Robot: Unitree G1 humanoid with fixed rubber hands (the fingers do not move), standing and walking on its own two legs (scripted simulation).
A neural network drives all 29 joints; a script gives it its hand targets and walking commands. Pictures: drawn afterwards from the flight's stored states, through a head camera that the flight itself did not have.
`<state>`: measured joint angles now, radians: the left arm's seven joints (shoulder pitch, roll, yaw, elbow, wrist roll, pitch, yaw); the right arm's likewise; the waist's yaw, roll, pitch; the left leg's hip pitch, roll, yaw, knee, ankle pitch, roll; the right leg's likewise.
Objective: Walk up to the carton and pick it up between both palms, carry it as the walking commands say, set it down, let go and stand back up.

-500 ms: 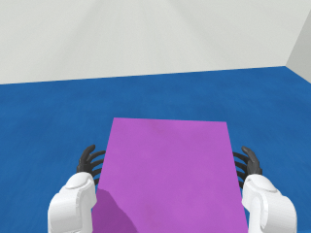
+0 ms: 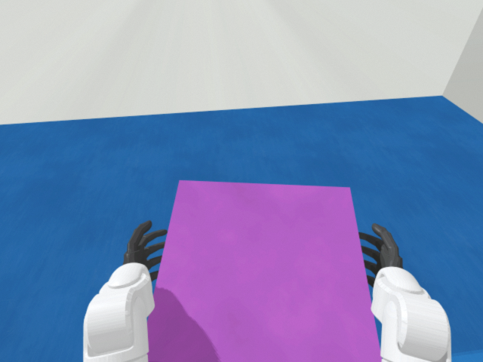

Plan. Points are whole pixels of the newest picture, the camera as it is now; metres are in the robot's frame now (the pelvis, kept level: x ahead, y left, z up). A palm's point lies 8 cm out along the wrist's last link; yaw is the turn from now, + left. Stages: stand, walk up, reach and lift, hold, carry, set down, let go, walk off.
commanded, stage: carry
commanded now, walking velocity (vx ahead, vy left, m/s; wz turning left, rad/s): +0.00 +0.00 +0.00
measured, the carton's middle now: (259, 280) +0.28 +0.00 +0.02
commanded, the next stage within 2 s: hold in 0.98 s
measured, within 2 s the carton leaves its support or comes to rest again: neither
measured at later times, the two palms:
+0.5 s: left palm (144, 272) +0.25 +0.17 +0.09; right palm (390, 276) +0.25 -0.19 +0.09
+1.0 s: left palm (149, 272) +0.25 +0.17 +0.08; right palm (392, 275) +0.25 -0.20 +0.08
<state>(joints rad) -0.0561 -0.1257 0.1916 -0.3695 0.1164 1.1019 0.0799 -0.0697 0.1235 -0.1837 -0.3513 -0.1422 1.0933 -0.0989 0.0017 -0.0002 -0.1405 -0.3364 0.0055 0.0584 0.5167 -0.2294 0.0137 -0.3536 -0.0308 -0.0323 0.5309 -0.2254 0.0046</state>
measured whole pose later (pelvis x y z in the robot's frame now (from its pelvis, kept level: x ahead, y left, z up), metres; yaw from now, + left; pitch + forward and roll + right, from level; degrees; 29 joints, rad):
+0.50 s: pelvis +0.00 -0.01 +0.00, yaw +0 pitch +2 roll +0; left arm -0.05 -0.13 0.19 -0.34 0.11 1.05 0.08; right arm -0.06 0.13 -0.18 -0.33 -0.14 1.05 -0.10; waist 0.00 0.00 -0.13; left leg -0.33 0.02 0.05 0.52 -0.23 0.00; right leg -0.34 -0.02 -0.05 0.53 -0.23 -0.01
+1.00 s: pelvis +0.00 -0.01 +0.00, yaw +0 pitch +1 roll +0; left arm -0.07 -0.13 0.19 -0.30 0.15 1.02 0.06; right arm -0.08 0.12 -0.18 -0.29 -0.18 1.01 -0.08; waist 0.00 0.00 -0.08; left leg -0.29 0.02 0.04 0.51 -0.23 -0.01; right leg -0.30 -0.02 -0.06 0.52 -0.23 -0.02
